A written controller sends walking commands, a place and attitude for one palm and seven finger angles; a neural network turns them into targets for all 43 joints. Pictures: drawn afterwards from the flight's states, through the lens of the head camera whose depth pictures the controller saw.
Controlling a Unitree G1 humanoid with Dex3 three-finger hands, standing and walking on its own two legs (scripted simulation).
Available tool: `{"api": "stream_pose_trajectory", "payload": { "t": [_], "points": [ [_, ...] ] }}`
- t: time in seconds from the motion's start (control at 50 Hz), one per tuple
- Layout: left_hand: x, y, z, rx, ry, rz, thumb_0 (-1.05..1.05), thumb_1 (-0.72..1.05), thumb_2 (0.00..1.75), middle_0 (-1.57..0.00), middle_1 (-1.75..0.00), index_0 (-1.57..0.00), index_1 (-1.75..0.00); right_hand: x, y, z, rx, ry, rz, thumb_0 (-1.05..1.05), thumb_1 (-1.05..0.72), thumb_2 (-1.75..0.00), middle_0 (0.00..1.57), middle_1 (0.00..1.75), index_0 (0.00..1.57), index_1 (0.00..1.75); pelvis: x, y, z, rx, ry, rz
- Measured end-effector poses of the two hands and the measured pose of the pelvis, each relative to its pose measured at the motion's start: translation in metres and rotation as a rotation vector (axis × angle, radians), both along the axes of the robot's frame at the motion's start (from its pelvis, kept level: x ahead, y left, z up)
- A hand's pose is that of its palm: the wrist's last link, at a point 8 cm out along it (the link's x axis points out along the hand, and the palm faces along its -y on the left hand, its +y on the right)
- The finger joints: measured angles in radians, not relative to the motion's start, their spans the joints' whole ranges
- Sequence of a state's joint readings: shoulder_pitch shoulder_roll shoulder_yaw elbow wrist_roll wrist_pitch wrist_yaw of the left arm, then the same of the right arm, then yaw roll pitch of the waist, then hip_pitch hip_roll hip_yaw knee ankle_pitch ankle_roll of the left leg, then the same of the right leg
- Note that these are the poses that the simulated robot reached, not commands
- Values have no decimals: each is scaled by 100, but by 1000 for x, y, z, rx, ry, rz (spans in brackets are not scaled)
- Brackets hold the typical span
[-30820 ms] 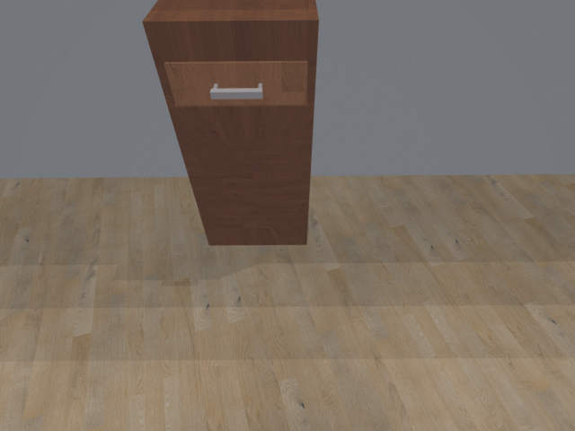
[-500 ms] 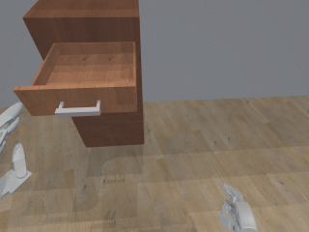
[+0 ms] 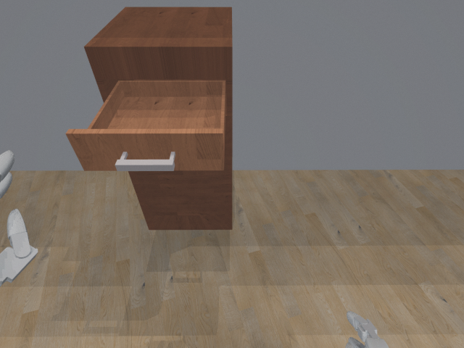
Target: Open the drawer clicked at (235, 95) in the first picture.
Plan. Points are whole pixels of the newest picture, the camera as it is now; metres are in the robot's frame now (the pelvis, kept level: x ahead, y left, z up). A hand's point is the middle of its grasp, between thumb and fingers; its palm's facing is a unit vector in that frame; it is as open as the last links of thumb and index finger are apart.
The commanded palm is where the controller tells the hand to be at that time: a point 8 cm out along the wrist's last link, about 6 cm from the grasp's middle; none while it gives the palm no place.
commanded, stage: stop stepping back and stand still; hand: left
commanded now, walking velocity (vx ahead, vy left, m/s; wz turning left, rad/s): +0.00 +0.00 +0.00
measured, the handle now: (147, 160) +0.56 +0.24 +0.01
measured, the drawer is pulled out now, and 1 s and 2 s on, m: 0.29 0.29 0.29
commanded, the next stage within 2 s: let the arm hang, fingers relaxed in 0.06 s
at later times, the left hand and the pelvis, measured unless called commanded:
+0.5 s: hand out of the picture +0.03 +0.19 -0.16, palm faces +0.07 -0.98 -0.20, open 7.0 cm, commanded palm none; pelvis -0.01 +0.00 +0.00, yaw +3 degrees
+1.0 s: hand out of the picture +0.00 +0.20 -0.15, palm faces +0.06 -0.97 -0.24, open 7.4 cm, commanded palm none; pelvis -0.02 +0.01 +0.02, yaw +2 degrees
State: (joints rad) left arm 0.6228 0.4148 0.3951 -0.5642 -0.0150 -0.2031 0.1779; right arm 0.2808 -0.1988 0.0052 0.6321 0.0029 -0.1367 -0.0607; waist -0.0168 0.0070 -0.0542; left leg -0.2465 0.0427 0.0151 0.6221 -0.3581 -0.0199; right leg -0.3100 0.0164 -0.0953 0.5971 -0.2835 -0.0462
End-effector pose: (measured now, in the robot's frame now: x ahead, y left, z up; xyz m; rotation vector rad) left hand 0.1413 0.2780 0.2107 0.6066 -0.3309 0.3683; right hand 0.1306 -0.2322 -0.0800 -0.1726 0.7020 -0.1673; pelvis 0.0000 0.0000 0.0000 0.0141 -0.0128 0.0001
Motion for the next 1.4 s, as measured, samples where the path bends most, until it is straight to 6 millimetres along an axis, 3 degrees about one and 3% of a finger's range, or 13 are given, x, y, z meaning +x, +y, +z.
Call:
{"api": "stream_pose_trajectory", "payload": {
  "t": [0.08, 0.18, 0.22, 0.26, 0.3, 0.36, 0.44, 0.56, 0.68, 0.88, 1.1, 1.26, 1.4],
  "points": [
    [3, 3, -14, -86, 35, 24, 1, 89, 90, -21, -31, -21, -30, 8, 8, -6, 28, 49, 28, 1, -90, -90, 20, 30, 21, 30, -3, 3, 4, -14, -8, 13],
    [4, 7, -39, -142, 144, 15, 1, 89, 90, -21, -31, -21, -30, 12, 12, 7, 9, 51, 46, 1, -90, -90, 20, 30, 21, 30, -1, 8, 11, -4, 6, 16],
    [15, 16, -85, -190, 302, 26, 0, 90, 90, -21, -31, -20, -30, 13, 10, -3, 7, 76, 79, 1, -90, -90, 20, 30, 21, 30, -2, 14, 4, -19, 18, 30],
    [21, 23, -151, -284, 539, 74, 0, 90, 90, -20, -30, -20, -30, 10, 9, -21, 5, 121, 81, 0, -90, -90, 20, 30, 21, 30, -5, 19, -7, -19, 31, 39],
    [12, 18, -217, -377, 802, 125, 0, 90, 90, -20, -30, -20, -30, -1, 9, -35, 7, 183, 77, 0, -90, -90, 20, 30, 21, 30, -8, 18, -10, 12, 30, 37],
    [-23, -10, -291, -486, 1121, 150, 0, 91, 90, -20, -30, -19, -30, -22, 8, -48, 14, 267, 70, 0, -90, -90, 20, 30, 21, 30, -10, 11, -14, 38, 16, 32],
    [-87, -50, -334, -624, 1376, 171, 0, 93, 90, -20, -30, -20, -30, -57, 3, -53, 23, 420, 31, 0, -91, -90, 20, 30, 21, 30, -10, 6, -7, 9, -1, 46],
    [-143, -32, -344, -675, 1509, 305, -2, 98, 90, -21, -30, -20, -30, -104, 3, -49, -3, 609, 0, 0, -91, -90, 20, 30, 20, 29, -11, 6, 3, -22, -2, 61],
    [-168, -20, -335, -669, 1586, 376, -1, 94, 90, -20, -30, -20, -30, -128, 13, -46, 12, 668, -11, 0, -91, -90, 20, 30, 20, 29, -14, 11, 13, -18, -8, 50],
    [-160, -20, -326, -645, 1558, 370, 0, 92, 90, -20, -30, -20, -30, -133, 30, -55, 78, 650, -14, 0, -91, -90, 20, 30, 20, 30, -17, 14, 17, -10, -25, 41],
    [-149, -43, -332, -666, 1558, 320, 0, 91, 90, -20, -30, -20, -30, -156, 29, -56, 96, 697, -51, 0, -91, -90, 20, 30, 20, 29, -18, 10, 17, -6, -26, 31],
    [-155, -47, -334, -672, 1592, 331, 0, 92, 90, -20, -30, -20, -30, -173, 26, -54, 95, 747, -78, 0, -91, -90, 20, 30, 20, 29, -16, 7, 17, -6, -23, 26],
    [-157, -46, -333, -670, 1605, 348, 0, 91, 90, -20, -30, -20, -30, -173, 24, -54, 96, 761, -82, 0, -91, -90, 20, 30, 20, 29, -13, 5, 17, -7, -21, 27]
  ]
}}
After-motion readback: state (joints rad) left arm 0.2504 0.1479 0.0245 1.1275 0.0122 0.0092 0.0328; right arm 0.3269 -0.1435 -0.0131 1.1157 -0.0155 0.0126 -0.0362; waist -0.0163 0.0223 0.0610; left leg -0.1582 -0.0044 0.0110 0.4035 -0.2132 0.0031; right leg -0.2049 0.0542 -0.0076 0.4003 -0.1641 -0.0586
